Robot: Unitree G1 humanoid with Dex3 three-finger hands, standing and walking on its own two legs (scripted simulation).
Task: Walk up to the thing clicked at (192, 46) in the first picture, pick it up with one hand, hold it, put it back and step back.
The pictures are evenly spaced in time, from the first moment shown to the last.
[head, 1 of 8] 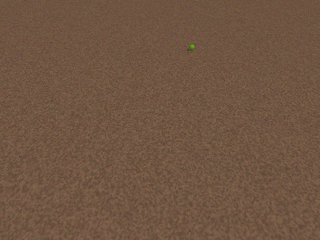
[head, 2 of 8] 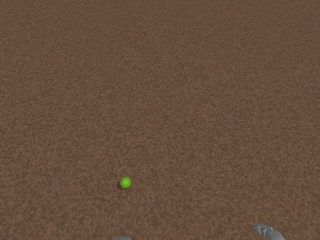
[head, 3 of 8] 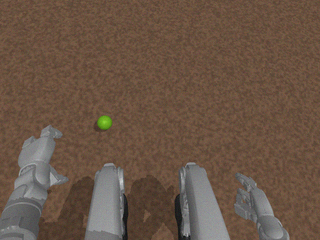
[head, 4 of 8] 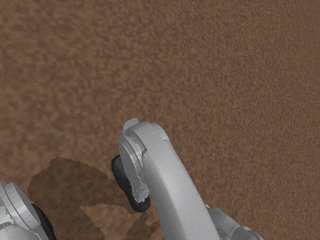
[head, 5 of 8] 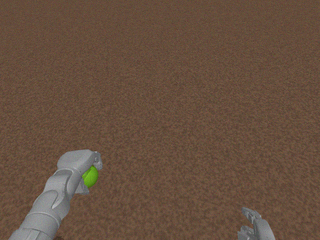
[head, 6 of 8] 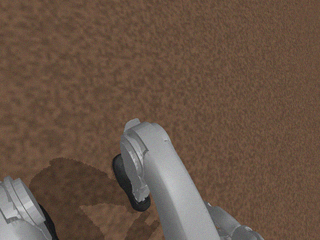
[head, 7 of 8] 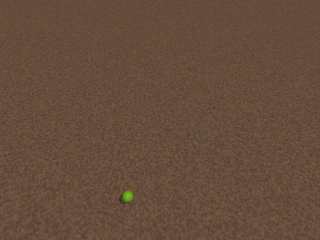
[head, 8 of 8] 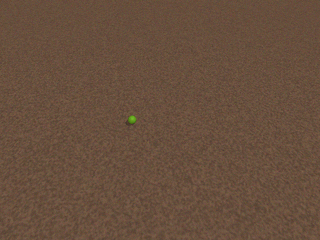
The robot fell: no
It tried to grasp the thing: yes
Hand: left
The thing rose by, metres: 0.68
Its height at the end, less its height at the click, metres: +0.00
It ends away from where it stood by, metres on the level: 0.01
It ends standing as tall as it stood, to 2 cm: yes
